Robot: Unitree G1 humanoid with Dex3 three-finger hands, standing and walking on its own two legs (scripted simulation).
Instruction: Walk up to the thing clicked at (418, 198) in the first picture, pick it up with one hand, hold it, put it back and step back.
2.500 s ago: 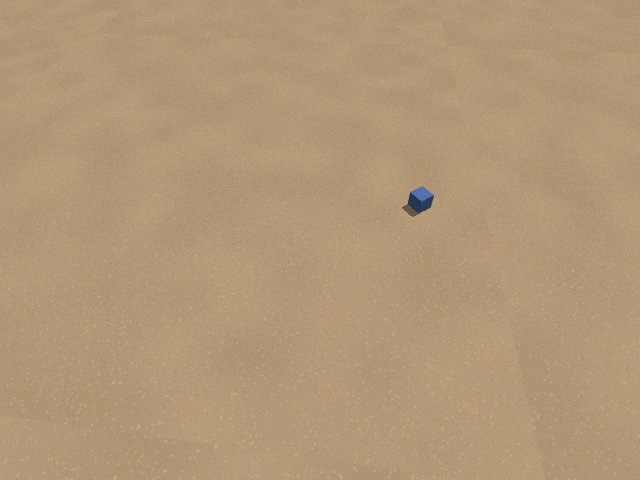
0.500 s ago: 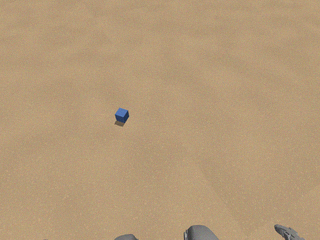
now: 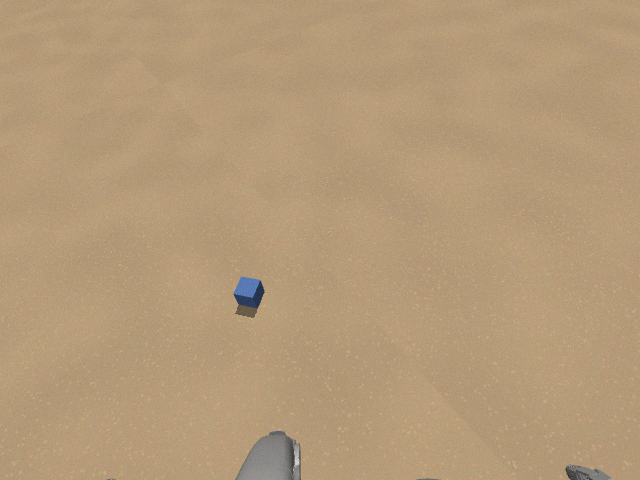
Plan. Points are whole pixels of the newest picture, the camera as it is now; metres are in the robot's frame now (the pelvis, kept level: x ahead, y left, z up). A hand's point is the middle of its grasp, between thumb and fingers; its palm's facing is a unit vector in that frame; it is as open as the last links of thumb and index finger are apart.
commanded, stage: walk up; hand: left
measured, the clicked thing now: (249, 292) +0.79 +0.37 -0.71
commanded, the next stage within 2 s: none
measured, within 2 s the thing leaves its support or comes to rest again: neither
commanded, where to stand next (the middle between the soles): +0.37 +0.23 m, yaw -13 degrees
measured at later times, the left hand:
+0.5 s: hand (93, 376) +0.28 +0.41 -0.11, palm faces -0.17 -0.84 -0.52, open 7.4 cm
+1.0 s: hand (51, 330) +0.38 +0.57 -0.16, palm faces -0.21 -0.83 -0.52, open 7.4 cm
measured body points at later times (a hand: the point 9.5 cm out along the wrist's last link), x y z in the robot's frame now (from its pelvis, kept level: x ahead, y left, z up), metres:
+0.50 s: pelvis +0.16 +0.13 -0.01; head +0.17 +0.09 +0.44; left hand +0.29 +0.45 -0.08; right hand +0.14 -0.19 -0.14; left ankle +0.14 +0.21 -0.72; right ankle +0.24 +0.03 -0.72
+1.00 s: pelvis +0.27 +0.27 -0.02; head +0.29 +0.27 +0.42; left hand +0.39 +0.61 -0.13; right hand +0.28 -0.08 -0.12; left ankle +0.33 +0.39 -0.72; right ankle +0.27 +0.10 -0.68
